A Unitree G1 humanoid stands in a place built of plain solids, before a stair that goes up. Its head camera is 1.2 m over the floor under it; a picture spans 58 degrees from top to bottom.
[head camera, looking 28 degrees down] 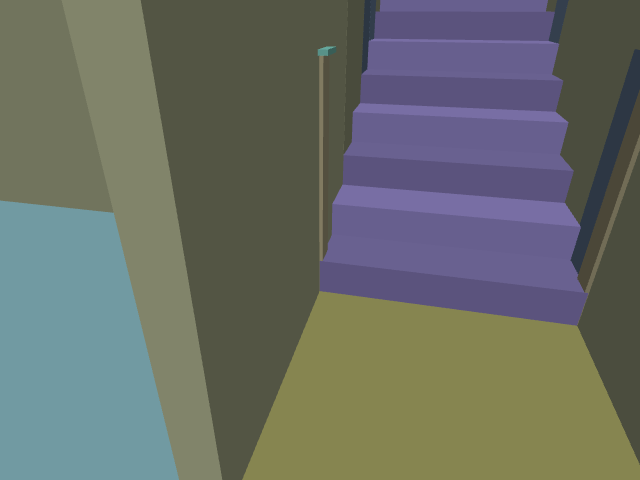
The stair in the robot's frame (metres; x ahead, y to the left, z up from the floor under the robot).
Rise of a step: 0.17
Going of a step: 0.28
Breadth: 1.14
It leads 13 degrees to the right of straight ahead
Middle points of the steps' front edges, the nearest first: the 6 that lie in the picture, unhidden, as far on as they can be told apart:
1.60 -0.55 0.17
1.87 -0.62 0.34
2.14 -0.68 0.51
2.41 -0.74 0.68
2.68 -0.81 0.85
2.95 -0.87 1.02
